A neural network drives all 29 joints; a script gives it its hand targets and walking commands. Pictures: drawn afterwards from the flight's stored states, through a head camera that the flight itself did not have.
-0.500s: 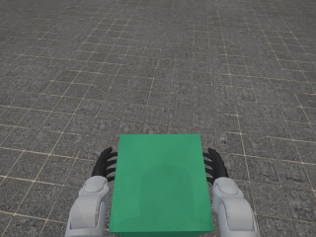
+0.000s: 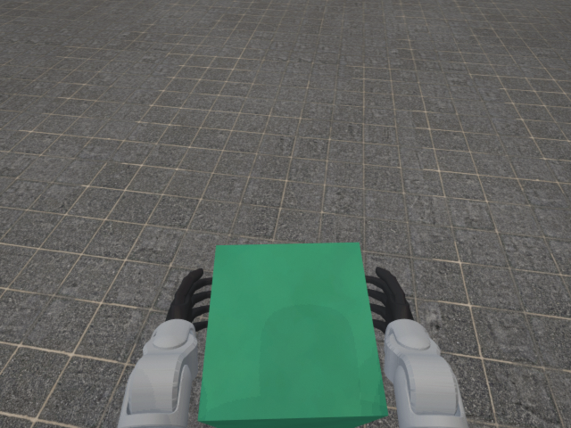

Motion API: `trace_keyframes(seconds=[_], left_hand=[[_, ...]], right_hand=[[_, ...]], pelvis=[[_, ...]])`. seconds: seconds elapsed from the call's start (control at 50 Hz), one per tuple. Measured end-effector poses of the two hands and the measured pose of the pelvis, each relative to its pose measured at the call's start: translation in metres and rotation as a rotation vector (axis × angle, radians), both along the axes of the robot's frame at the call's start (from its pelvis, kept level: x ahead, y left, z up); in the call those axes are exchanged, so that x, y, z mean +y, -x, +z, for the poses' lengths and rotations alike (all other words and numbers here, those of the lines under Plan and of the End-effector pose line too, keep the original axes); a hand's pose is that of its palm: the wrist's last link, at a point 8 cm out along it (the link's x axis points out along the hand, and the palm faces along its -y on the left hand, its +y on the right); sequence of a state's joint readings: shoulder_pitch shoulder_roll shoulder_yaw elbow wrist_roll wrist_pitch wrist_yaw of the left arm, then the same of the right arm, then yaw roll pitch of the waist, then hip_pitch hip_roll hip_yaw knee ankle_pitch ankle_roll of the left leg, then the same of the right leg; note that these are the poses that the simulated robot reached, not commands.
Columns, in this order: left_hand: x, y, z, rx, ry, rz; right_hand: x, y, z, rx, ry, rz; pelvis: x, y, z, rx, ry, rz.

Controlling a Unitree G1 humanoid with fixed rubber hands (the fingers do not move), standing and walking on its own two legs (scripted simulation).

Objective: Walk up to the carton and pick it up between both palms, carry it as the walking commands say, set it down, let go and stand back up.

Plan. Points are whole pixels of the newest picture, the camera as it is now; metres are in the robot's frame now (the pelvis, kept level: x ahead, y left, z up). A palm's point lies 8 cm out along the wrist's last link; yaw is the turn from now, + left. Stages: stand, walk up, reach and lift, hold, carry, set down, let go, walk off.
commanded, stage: carry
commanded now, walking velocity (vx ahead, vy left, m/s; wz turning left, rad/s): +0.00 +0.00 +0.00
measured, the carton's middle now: (289, 344) +0.28 +0.00 -0.05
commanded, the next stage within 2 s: none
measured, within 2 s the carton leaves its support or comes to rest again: neither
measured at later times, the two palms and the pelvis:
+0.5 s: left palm (204, 181) +0.58 +0.16 +0.01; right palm (351, 182) +0.57 -0.13 +0.01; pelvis +0.30 +0.02 -0.01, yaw +3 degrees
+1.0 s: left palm (217, 93) +0.93 +0.18 +0.01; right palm (325, 95) +0.92 -0.11 +0.01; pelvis +0.65 +0.05 -0.01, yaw +2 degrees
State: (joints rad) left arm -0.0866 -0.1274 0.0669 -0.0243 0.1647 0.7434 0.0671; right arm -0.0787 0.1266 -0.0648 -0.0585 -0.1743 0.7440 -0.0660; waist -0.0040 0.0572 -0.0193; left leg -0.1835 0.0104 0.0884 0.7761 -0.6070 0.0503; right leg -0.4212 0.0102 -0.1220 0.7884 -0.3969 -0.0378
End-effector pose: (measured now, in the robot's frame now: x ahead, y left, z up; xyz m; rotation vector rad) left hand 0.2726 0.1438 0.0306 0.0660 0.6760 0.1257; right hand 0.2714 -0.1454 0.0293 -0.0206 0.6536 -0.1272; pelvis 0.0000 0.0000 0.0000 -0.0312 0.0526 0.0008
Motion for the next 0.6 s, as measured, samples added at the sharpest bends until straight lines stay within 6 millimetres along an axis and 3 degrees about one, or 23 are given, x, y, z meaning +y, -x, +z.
trace_keyframes(seconds=[0.1, 0.26, 0.38, 0.48, 0.6], left_hand=[[0.000, -0.054, -0.008, 0.025, 0.007, 0.001], [0.025, -0.132, -0.023, 0.037, 0.052, 0.072], [0.022, -0.217, -0.012, 0.038, 0.017, 0.017], [0.016, -0.291, -0.013, 0.010, -0.009, -0.017], [0.035, -0.352, -0.029, 0.037, 0.037, 0.068]], right_hand=[[0.000, -0.056, -0.002, 0.027, 0.009, 0.003], [0.027, -0.159, -0.001, 0.035, 0.052, 0.073], [0.022, -0.222, -0.006, 0.036, 0.021, 0.019], [0.016, -0.287, -0.015, 0.009, -0.010, -0.018], [0.037, -0.377, -0.012, 0.037, 0.031, 0.065]], pelvis=[[-0.003, -0.060, -0.001, 0.007, -0.016, 0.058], [0.009, -0.152, -0.004, -0.015, -0.024, 0.010], [0.019, -0.223, 0.000, -0.005, -0.004, -0.005], [0.019, -0.289, -0.011, 0.001, 0.005, 0.040], [0.017, -0.369, -0.010, 0.016, -0.019, 0.064]])
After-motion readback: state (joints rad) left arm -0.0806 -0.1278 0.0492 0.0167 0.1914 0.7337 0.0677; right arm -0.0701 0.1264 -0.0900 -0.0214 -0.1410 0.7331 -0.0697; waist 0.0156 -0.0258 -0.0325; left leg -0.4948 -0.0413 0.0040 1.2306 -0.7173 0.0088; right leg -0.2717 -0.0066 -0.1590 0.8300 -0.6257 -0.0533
